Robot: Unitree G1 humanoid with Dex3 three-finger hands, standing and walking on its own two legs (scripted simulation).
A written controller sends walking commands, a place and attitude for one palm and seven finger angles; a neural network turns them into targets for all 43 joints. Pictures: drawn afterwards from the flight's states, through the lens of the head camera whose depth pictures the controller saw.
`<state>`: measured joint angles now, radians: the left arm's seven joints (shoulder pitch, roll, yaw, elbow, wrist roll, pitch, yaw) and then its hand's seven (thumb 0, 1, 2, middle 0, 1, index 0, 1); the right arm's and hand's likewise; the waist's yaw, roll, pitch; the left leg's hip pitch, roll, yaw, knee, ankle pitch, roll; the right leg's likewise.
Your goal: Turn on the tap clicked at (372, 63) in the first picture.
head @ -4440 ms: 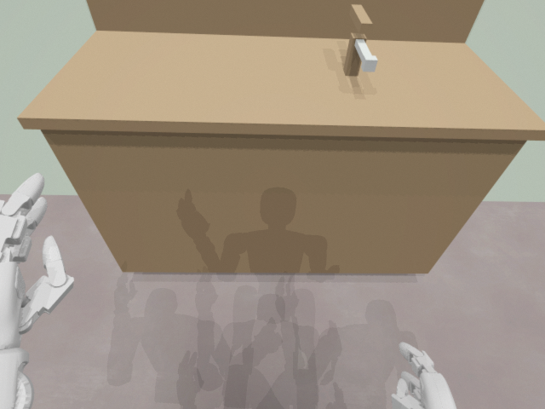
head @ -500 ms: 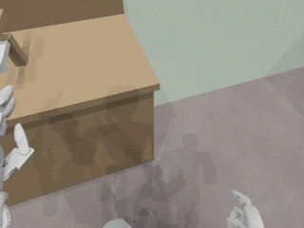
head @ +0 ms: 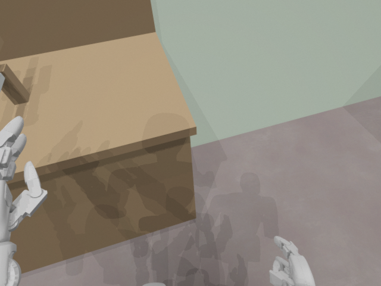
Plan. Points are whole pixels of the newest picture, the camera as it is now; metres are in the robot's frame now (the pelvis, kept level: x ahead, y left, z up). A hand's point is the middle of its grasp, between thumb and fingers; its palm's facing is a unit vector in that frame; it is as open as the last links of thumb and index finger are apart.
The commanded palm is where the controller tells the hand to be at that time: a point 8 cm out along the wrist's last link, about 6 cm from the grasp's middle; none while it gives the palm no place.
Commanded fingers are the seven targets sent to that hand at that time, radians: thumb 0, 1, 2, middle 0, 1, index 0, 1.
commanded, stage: come to a stop and stand still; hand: left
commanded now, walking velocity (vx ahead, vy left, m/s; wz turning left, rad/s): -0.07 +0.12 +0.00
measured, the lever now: out of the picture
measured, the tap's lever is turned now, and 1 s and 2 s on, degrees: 0 0 0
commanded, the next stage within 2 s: look again from close up in 1.08 s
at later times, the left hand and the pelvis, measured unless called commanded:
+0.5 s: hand (9, 240) +0.16 +0.24 +0.17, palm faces +0.43 -0.83 -0.37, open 7.4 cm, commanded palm +0.10 +0.29 +0.18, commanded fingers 0.00 0.90 0.90 -0.20 -0.30 -0.20 -0.30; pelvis -0.06 +0.01 +0.00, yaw +0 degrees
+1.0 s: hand out of the picture +0.11 +0.24 +0.16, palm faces +0.36 -0.85 -0.39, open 7.4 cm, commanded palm +0.06 +0.29 +0.18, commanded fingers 0.00 0.90 0.90 -0.20 -0.30 -0.20 -0.30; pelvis -0.10 +0.01 +0.00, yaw -1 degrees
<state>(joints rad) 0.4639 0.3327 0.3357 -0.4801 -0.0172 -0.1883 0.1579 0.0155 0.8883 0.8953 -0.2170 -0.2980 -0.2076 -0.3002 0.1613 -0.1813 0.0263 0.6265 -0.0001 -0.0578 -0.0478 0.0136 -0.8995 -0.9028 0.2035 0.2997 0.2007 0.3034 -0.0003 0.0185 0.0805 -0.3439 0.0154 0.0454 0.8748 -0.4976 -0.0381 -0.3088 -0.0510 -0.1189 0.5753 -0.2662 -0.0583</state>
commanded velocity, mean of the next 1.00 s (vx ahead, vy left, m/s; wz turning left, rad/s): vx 0.00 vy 0.01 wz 0.00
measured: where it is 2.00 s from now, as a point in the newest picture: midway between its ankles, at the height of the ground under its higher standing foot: outside the picture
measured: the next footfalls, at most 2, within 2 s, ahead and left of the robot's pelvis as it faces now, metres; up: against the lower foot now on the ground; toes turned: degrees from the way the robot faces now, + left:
left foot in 0.18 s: +0.02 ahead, +0.13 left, +0.00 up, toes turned -3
